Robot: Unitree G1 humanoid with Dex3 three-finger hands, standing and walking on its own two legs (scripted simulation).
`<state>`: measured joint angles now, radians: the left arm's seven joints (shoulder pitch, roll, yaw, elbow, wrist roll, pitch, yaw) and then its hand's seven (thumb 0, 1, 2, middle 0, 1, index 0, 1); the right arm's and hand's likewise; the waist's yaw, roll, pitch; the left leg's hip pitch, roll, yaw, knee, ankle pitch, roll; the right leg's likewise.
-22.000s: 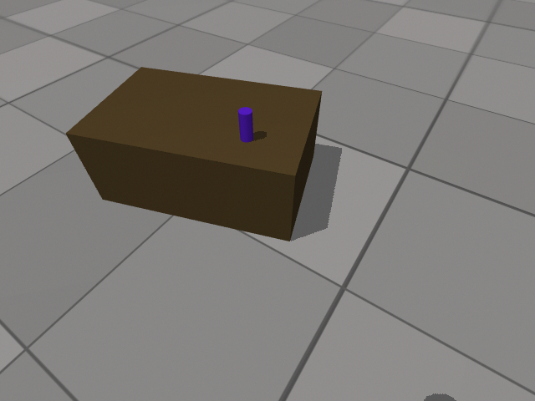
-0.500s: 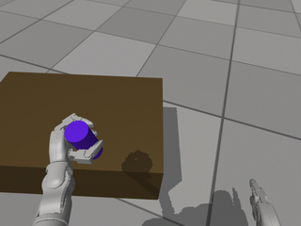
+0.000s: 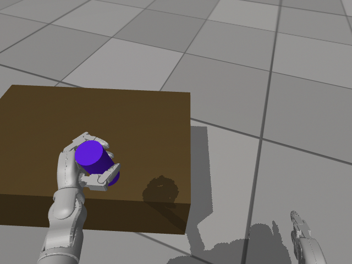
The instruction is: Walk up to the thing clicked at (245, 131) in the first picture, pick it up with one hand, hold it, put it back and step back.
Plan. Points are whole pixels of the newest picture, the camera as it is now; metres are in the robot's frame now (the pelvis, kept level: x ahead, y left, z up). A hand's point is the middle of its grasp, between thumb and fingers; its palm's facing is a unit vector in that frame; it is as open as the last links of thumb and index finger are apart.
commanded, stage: hold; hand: left
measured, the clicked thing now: (99, 165) +0.33 +0.18 +0.05
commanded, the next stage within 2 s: crouch in 0.88 s
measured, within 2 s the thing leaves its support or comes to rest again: neither
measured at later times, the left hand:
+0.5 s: hand (100, 159) +0.34 +0.18 +0.06, palm faces +0.16 -0.99 -0.02, open 8.0 cm
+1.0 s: hand (103, 160) +0.34 +0.17 +0.05, palm faces +0.14 -0.99 -0.02, open 8.0 cm
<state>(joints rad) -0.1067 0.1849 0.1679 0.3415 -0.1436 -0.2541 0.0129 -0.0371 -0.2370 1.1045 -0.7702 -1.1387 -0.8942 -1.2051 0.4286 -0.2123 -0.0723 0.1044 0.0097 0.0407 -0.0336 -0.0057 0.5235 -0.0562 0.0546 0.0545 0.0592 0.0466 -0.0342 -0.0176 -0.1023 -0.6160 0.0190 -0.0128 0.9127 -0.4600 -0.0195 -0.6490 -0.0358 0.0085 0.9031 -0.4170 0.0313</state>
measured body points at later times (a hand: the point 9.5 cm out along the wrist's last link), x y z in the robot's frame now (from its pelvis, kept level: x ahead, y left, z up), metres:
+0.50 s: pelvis +0.00 +0.00 +0.00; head +0.04 +0.01 +0.45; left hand +0.33 +0.23 +0.06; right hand +0.16 -0.25 -0.03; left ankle +0.00 +0.13 -0.69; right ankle +0.02 -0.14 -0.69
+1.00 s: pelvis +0.00 +0.00 +0.00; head +0.04 +0.00 +0.45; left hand +0.33 +0.23 +0.06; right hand +0.16 -0.26 -0.03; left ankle +0.00 +0.13 -0.69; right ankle +0.02 -0.14 -0.69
